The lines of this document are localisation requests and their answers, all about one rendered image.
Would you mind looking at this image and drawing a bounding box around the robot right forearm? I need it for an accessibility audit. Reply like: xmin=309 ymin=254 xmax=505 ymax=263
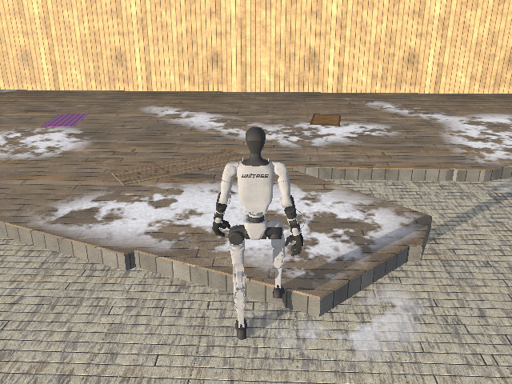
xmin=284 ymin=195 xmax=302 ymax=236

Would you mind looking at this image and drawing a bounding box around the robot left upper arm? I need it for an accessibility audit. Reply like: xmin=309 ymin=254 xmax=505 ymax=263
xmin=218 ymin=162 xmax=239 ymax=205

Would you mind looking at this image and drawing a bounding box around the robot right shin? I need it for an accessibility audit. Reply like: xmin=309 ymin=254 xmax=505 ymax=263
xmin=273 ymin=236 xmax=285 ymax=289

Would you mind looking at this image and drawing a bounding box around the robot left forearm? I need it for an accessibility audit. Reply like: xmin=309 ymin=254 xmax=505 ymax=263
xmin=214 ymin=192 xmax=227 ymax=223

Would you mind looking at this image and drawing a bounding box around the left robot foot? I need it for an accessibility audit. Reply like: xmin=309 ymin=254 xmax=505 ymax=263
xmin=235 ymin=319 xmax=247 ymax=340

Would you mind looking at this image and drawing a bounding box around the right robot hand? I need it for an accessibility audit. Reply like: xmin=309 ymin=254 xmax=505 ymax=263
xmin=285 ymin=233 xmax=303 ymax=256

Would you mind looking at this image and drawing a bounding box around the left robot hand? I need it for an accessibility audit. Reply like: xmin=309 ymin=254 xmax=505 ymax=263
xmin=212 ymin=220 xmax=230 ymax=237

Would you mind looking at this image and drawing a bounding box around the robot right upper arm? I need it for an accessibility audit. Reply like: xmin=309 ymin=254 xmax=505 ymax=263
xmin=272 ymin=162 xmax=292 ymax=208

